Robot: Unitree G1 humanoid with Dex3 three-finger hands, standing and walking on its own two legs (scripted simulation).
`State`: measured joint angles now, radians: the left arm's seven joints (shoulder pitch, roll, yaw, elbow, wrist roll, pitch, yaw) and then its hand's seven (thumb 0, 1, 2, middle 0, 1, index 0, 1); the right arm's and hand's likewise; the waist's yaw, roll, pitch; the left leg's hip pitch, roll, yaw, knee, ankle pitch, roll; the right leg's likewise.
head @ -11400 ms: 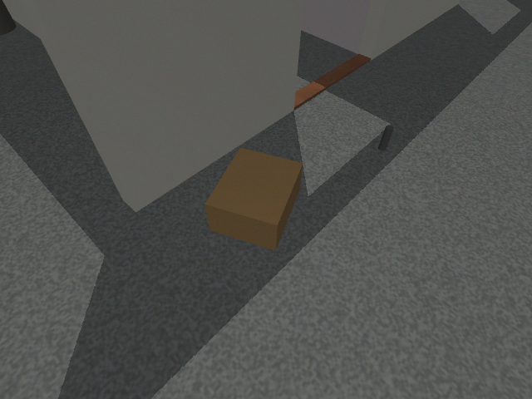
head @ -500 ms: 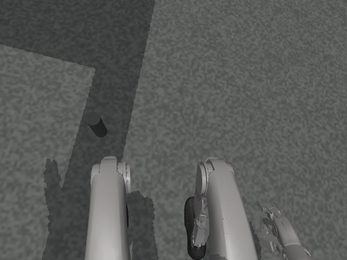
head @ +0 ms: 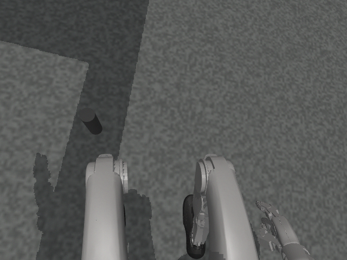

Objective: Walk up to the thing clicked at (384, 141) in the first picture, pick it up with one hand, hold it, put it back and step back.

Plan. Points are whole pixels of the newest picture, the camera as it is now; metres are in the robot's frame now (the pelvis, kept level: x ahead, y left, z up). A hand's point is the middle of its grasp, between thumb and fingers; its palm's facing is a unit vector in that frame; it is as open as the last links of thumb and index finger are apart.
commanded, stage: go down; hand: left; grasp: from the side
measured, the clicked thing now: (92, 122) +0.46 +0.24 -0.30
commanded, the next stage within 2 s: approach in 0.42 s
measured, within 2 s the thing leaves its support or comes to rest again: neither
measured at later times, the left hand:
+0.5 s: hand out of the picture +0.38 +0.43 +0.01, palm faces +0.22 -0.97 -0.12, open 17.1 cm
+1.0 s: hand (18, 117) +0.41 +0.37 -0.14, palm faces +0.16 -0.99 +0.02, open 17.3 cm
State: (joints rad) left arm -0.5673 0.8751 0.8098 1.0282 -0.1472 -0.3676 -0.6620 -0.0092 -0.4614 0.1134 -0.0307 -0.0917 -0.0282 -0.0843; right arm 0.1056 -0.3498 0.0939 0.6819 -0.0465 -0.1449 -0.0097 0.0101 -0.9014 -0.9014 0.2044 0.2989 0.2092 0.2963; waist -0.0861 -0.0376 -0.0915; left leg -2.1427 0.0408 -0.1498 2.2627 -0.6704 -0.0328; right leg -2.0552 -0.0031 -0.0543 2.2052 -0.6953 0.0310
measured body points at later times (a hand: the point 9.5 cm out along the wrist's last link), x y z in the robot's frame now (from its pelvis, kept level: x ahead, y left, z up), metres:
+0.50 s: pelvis +0.00 +0.00 -0.01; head +0.20 +0.08 +0.39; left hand +0.36 +0.48 +0.02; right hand +0.16 -0.27 -0.10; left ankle +0.09 +0.14 -0.34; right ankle +0.10 -0.13 -0.34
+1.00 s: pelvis +0.00 +0.00 -0.06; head +0.22 +0.12 +0.30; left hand +0.40 +0.42 -0.14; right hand +0.16 -0.27 -0.13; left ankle +0.09 +0.14 -0.34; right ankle +0.10 -0.13 -0.34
